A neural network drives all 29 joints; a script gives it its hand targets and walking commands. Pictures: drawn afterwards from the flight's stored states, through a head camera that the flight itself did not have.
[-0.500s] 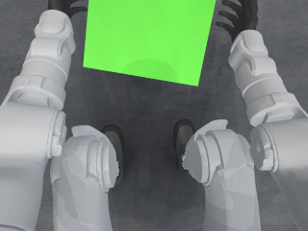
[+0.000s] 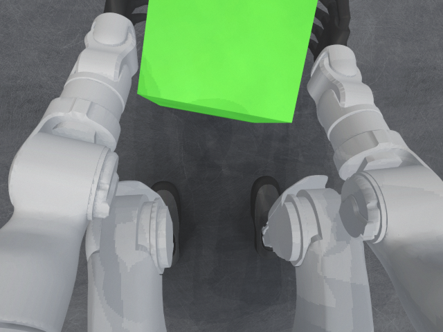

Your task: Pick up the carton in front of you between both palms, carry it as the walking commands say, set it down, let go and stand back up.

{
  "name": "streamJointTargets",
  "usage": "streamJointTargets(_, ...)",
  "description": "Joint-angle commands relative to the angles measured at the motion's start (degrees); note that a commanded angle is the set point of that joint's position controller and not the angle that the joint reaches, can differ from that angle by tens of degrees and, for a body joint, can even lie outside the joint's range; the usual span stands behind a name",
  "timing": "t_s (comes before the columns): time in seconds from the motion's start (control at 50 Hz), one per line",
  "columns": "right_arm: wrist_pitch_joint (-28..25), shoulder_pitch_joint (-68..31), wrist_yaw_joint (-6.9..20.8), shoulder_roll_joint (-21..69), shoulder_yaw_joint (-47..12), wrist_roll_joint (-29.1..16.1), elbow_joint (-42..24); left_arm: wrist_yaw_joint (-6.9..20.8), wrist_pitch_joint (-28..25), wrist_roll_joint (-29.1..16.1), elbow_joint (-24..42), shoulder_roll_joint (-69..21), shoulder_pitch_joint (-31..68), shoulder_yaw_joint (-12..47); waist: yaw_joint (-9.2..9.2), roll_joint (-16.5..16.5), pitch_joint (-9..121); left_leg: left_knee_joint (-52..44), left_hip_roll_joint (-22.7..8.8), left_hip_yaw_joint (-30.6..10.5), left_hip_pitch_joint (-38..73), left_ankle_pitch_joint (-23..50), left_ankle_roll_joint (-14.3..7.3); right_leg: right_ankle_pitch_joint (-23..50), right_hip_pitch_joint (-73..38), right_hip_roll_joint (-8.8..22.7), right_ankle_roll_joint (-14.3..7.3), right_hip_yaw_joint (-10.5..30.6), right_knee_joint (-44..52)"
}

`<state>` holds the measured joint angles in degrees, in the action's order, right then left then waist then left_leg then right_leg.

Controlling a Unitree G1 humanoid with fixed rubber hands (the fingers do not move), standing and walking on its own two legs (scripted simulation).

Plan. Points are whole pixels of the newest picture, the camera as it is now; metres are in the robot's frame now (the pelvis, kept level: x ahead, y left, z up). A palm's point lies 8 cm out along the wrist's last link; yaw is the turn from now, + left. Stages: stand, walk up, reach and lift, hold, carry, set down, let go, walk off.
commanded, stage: reach and lift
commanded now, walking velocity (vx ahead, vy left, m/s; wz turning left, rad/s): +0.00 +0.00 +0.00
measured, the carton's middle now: (220, 54) +0.52 +0.01 -0.25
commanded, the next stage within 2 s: none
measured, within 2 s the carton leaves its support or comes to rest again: leaves its support in 0.18 s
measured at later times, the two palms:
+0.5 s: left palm out of the picture +0.50 +0.19 -0.02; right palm (373, 31) +0.50 -0.11 -0.02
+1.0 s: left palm out of the picture +0.46 +0.18 +0.12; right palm out of the picture +0.47 -0.12 +0.13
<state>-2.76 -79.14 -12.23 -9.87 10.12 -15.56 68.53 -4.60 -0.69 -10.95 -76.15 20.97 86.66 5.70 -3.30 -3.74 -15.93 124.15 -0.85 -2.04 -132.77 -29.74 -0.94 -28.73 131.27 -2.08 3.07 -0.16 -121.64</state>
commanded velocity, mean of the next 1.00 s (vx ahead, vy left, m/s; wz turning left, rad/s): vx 0.00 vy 0.00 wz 0.00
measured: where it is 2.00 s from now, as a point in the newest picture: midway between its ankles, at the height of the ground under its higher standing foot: (218, 234)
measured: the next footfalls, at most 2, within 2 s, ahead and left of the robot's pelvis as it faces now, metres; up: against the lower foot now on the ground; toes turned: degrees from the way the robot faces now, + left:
none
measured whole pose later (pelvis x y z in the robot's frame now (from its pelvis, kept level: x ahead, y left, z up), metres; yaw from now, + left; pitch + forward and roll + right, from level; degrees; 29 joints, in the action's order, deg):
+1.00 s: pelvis +0.04 -0.01 +0.17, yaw +5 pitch +38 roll -1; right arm 19.1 -42.3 -6.6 6.6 25.1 7.1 31.4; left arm -1.9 19.8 8.9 -38.4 1.2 46.5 -18.1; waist -1.2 -1.3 13.5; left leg 92.8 2.5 -3.1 -102.0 -29.0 1.2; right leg -30.2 100.7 -3.6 2.2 2.5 -92.7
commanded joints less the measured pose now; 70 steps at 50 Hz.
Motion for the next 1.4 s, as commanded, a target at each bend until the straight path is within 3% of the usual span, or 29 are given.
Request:
streamJointTargets(0.0,3.0,-27.6,13.4,44.3,-9.3,3.9,-11.1,9.9,1.8,2.0,12.5,-47.0,24.2,5.4,1.88,10.8,59.3,-10.5,5.9,1.3,35.1,10.3,-0.3,8.9,-23.7,-6.1,-0.6,-5.0,5.3)
streamJointTargets(0.1,4.5,-31.3,14.6,52.6,-13.8,0.9,-21.4,10.0,3.3,-0.9,21.4,-57.4,25.6,8.6,1.75,10.9,76.5,-9.1,6.7,2.4,45.4,19.4,0.2,16.3,-30.8,-7.2,-0.8,-6.5,4.0)
streamJointTargets(0.2,8.4,-30.1,14.8,60.2,-17.9,-0.8,-32.7,9.2,6.1,-3.0,38.0,-65.3,28.1,12.8,1.46,11.8,97.5,-10.2,7.7,3.7,58.5,24.9,1.3,19.3,-37.2,-8.2,-0.9,-8.2,6.0)
streamJointTargets(0.24,10.2,-30.9,15.1,59.9,-18.9,0.4,-38.2,9.3,8.4,-1.7,41.0,-67.6,25.0,12.9,2.35,12.5,99.4,-11.4,8.2,4.2,60.7,24.0,1.4,17.2,-36.5,-8.5,-1.1,-8.4,7.2)
streamJointTargets(0.28,12.1,-31.4,15.4,59.2,-19.7,2.6,-40.7,9.9,11.0,0.8,39.3,-69.8,19.4,10.8,3.16,11.5,95.1,-13.8,8.6,4.6,57.6,18.9,1.2,12.4,-35.4,-8.6,-1.4,-8.1,9.4)
streamJointTargets(0.32,14.1,-29.4,15.8,61.1,-19.3,5.5,-38.6,11.1,13.3,3.9,35.4,-71.8,14.2,7.4,3.27,10.1,87.4,-16.7,8.8,4.9,51.5,12.2,0.9,7.4,-34.5,-8.6,-1.7,-7.6,12.4)
streamJointTargets(0.38,16.7,-23.8,16.6,63.7,-13.7,11.9,-31.3,13.5,15.5,8.2,28.8,-74.8,10.7,1.8,0.73,8.4,73.6,-21.1,9.1,4.9,40.2,1.3,0.7,-0.1,-31.7,-8.7,-2.2,-6.7,17.7)
streamJointTargets(0.44,17.9,-20.3,17.3,65.5,-8.4,17.0,-27.7,15.5,16.3,11.7,25.4,-76.1,9.2,-3.0,-0.93,8.5,69.7,-24.0,9.3,4.9,37.8,-0.3,0.7,-0.4,-32.6,-8.6,-2.6,-5.9,21.3)
streamJointTargets(0.48,18.3,-18.2,17.7,66.5,-6.3,19.3,-26.7,16.1,16.4,14.0,24.4,-76.1,8.0,-5.7,-0.63,8.3,70.6,-25.6,9.6,5.0,39.2,0.8,0.5,0.4,-34.1,-8.7,-2.4,-5.5,23.5)
streamJointTargets(0.54,19.1,-16.4,18.5,68.5,-6.1,20.4,-26.5,16.5,16.7,16.8,23.6,-75.1,5.7,-8.8,1.38,6.7,72.6,-28.2,9.8,5.3,41.1,2.8,0.3,1.6,-37.4,-8.8,-1.8,-4.6,26.7)
streamJointTargets(0.68,20.5,-12.6,19.7,73.8,-13.5,18.1,-31.0,16.8,17.4,15.9,30.1,-77.8,3.1,-4.0,3.4,3.7,81.7,-33.1,10.3,5.4,49.0,7.9,0.5,6.3,-46.8,-9.1,-0.3,-3.9,31.8)
streamJointTargets(0.84,21.8,-5.4,20.3,75.8,-22.6,14.0,-36.2,16.5,19.0,10.9,39.2,-82.8,-2.4,6.7,2.88,4.8,85.4,-39.0,10.6,4.5,62.3,12.7,1.5,10.1,-55.1,-9.1,-0.3,-3.4,37.0)
streamJointTargets(1.04,22.1,6.8,22.1,75.9,-20.6,16.3,-32.3,16.0,19.8,11.9,38.2,-86.9,-12.6,7.8,1.5,8.7,72.8,-50.2,10.2,1.8,73.7,13.2,2.2,9.7,-59.9,-8.5,-2.0,-1.4,46.8)
streamJointTargets(1.26,21.3,16.5,23.5,77.0,-22.6,17.8,-32.7,15.1,18.6,14.0,38.8,-87.3,-23.6,6.9,2.8,4.7,64.3,-62.7,9.2,-1.1,87.3,16.9,1.3,12.8,-75.2,-7.1,-2.2,1.5,59.7)
streamJointTargets(1.38,21.7,23.1,23.5,77.4,-23.2,18.9,-33.0,15.4,18.8,14.0,41.3,-87.7,-28.2,8.5,2.65,4.2,59.0,-69.9,8.4,-2.2,95.9,19.9,0.9,16.2,-84.9,-6.3,-2.7,3.2,67.4)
